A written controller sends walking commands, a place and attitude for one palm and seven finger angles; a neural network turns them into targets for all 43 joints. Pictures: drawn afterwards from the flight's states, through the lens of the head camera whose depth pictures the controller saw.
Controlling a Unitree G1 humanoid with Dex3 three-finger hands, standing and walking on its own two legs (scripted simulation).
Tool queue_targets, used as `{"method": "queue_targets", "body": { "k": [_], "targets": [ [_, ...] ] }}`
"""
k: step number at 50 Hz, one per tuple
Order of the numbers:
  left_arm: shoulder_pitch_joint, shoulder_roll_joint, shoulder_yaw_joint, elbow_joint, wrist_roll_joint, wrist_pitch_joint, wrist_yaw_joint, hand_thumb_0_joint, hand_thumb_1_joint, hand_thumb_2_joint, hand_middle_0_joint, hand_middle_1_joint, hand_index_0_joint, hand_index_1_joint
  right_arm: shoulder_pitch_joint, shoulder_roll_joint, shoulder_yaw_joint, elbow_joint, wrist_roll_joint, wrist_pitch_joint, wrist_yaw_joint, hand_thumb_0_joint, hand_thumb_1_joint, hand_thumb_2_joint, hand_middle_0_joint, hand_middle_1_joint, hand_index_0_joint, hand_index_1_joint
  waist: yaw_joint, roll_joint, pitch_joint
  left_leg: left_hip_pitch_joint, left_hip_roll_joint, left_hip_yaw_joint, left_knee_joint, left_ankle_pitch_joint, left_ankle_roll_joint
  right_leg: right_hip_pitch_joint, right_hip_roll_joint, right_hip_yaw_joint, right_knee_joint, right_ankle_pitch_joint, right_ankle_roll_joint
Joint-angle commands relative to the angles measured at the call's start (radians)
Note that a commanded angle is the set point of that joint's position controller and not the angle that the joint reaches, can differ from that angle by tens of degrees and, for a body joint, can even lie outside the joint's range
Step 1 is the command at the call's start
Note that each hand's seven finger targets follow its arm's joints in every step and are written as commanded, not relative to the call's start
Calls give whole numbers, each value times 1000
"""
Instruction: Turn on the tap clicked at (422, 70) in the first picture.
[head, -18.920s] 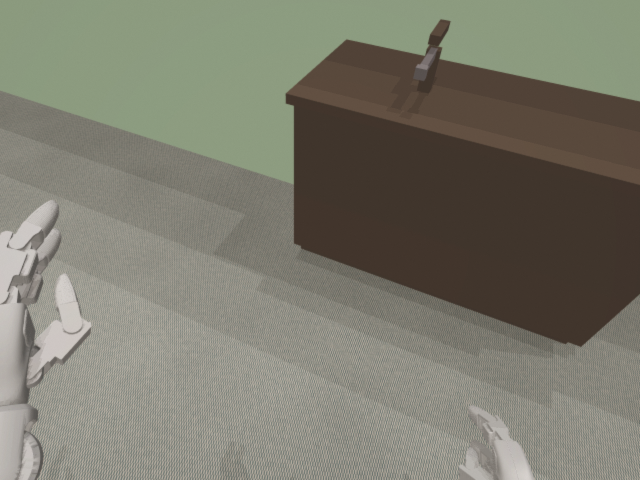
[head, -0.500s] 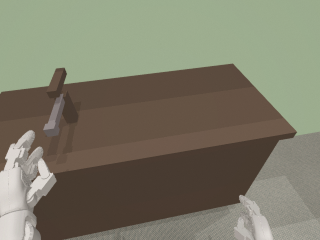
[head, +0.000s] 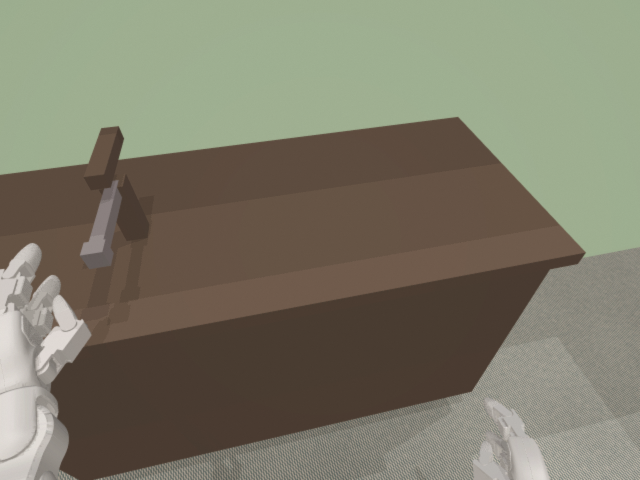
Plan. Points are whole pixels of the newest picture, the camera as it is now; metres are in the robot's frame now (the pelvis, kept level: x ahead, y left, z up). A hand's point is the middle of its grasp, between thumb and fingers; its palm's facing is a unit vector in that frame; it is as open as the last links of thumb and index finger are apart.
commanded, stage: reach beside the lever's end, fingers flat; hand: left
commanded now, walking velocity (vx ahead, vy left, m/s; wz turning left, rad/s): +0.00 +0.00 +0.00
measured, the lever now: (97, 254) +0.35 +0.35 +0.09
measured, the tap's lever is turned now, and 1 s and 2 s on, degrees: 0 0 0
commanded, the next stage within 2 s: push the lever round in 1.48 s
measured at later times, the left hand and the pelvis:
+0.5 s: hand (71, 295) +0.27 +0.33 +0.11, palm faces +0.56 -0.82 -0.10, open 7.6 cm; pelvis +0.00 +0.02 +0.00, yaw +0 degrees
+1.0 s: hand (63, 279) +0.31 +0.38 +0.09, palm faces +0.58 -0.81 -0.11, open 7.8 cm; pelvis +0.01 +0.03 +0.00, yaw +0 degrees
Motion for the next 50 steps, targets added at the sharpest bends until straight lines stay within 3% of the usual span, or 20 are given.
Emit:
{"method": "queue_targets", "body": {
  "k": [1, 3, 5, 10, 13, 14, 17, 20, 24, 25, 27, 29, 32, 34, 35, 41, 46, 50],
  "targets": [
    [-231, 212, 101, -152, 1, -79, -18, 0, 900, 900, -186, -258, -186, -258, -136, -113, -33, -153, 7, -56, -19, 0, -900, -900, 200, 300, 200, 300, -17, 38, -94, 21, -23, 15, -86, 92, 39, 19, -51, 94, -143, 119, 58],
    [-253, 240, 129, -112, -7, -86, -31, 0, 900, 900, -184, -252, -184, -252, -130, -120, -38, -146, 7, -60, -22, 0, -900, -900, 200, 300, 200, 300, -15, 4, -109, 17, -21, 11, -87, 97, 40, 32, -49, 92, -141, 127, 57],
    [-281, 220, 102, -107, -4, -95, -42, 0, 900, 900, -182, -247, -182, -247, -132, -119, -36, -148, 8, -64, -21, 0, -900, -900, 200, 300, 200, 300, -18, 34, -131, 34, -23, 10, -89, 108, 40, 29, -48, 87, -132, 141, 56],
    [-342, 263, 139, -8, -5, -100, -52, 0, 900, 900, -178, -235, -178, -235, -122, -130, -40, -142, 9, -64, -24, 0, -900, -900, 200, 300, 200, 300, -17, -9, -124, 21, -20, 3, -98, 94, 40, 22, -43, 79, -130, 125, 57],
    [-334, 270, 150, 13, -1, -105, -51, 0, 900, 900, -176, -228, -176, -228, -116, -131, -43, -148, 5, -61, -19, 0, -900, -900, 200, 300, 200, 300, -9, 2, -150, 25, -20, 6, -96, 116, 39, 32, -42, 75, -121, 149, 56],
    [-356, 301, 178, 15, 6, -111, -45, 0, 900, 900, -175, -225, -175, -225, -114, -133, -43, -143, 6, -58, -19, 0, -900, -900, 200, 300, 200, 300, -8, 23, -161, 29, -19, 5, -94, 130, 38, 33, -41, 74, -116, 162, 54],
    [-380, 298, 172, 47, 11, -125, -50, 0, 900, 900, -173, -218, -173, -218, -101, -132, -45, -142, 2, -50, -14, 0, -900, -900, 200, 300, 200, 300, -16, 24, -164, 29, -18, 3, -89, 153, 35, 32, -37, 68, -102, 188, 52],
    [-410, 285, 150, 41, 22, -147, -52, 0, 900, 900, -170, -210, -170, -210, -92, -133, -45, -142, -1, -53, -9, 0, -900, -900, 200, 300, 200, 300, -20, 82, -175, 48, -16, -2, -88, 165, 32, 19, -33, 63, -91, 189, 46],
    [-437, 311, 170, 103, 23, -156, -63, 0, 900, 900, -167, -200, -167, -200, -84, -145, -49, -133, 0, -46, -12, 0, -900, -900, 200, 300, 200, 300, -30, 35, -160, 33, -9, -10, -84, 164, 32, -2, -27, 56, -86, 182, 46],
    [-476, 290, 144, 109, 21, -158, -68, 0, 900, 900, -166, -198, -166, -198, -80, -145, -47, -133, 2, -45, -12, 0, -900, -900, 200, 300, 200, 300, -39, 25, -154, 32, -11, -15, -88, 153, 31, -10, -28, 54, -85, 173, 46],
    [-472, 303, 158, 152, 15, -153, -76, 0, 900, 900, -164, -193, -164, -193, -73, -151, -50, -134, 2, -44, -13, 0, -900, -900, 200, 300, 200, 300, -33, 12, -153, 22, -12, -16, -86, 137, 32, -12, -27, 56, -87, 162, 47],
    [-488, 352, 199, 168, 26, -153, -75, 0, 900, 900, -162, -187, -162, -187, -68, -153, -52, -127, 0, -35, -16, 0, -900, -900, 200, 300, 200, 300, -28, 39, -175, 26, -12, -15, -81, 160, 31, -6, -27, 57, -81, 177, 45],
    [-530, 345, 183, 161, 33, -166, -76, 0, 900, 900, -160, -180, -160, -180, -58, -151, -55, -133, -3, -29, -10, 0, -900, -900, 200, 300, 200, 300, -33, 72, -209, 47, -11, -16, -71, 204, 24, -5, -26, 55, -66, 210, 42],
    [-500, 380, 223, 170, 40, -180, -71, 0, 900, 900, -158, -175, -158, -175, -48, -152, -59, -132, -7, -23, -7, 0, -900, -900, 200, 300, 200, 300, -20, 85, -236, 49, -8, -15, -61, 245, 22, 10, -23, 53, -55, 236, 41],
    [-521, 362, 206, 177, 37, -187, -74, 0, 900, 900, -158, -173, -158, -173, -38, -152, -58, -130, -10, -19, -4, 0, -900, -900, 200, 300, 200, 300, -32, 61, -245, 50, -11, -17, -55, 260, 22, 11, -22, 52, -51, 255, 43],
    [-528, 385, 233, 306, 22, -188, -109, 0, 900, 900, -153, -157, -153, -157, -20, -162, -63, -127, -2, 5, -3, 0, -900, -900, 200, 300, 200, 300, -39, 14, -196, -7, -9, -14, -47, 227, 28, -17, -18, 51, -50, 240, 47],
    [-621, 439, 248, 331, 32, -206, -133, 0, 900, 900, -150, -150, -150, -150, -3, -167, -64, -124, -1, 16, -7, 0, -900, -900, 200, 300, 200, 300, -49, 78, -218, 0, -11, -17, -36, 226, 29, -36, -18, 58, -43, 231, 45],
    [-704, 471, 256, 372, 44, -245, -139, 0, 900, 900, -150, -150, -150, -150, 21, -173, -66, -108, -6, 23, -8, 0, -900, -900, 200, 300, 200, 300, -67, 83, -241, 4, -7, -25, -21, 218, 29, -63, -13, 59, -31, 213, 44]
  ]
}}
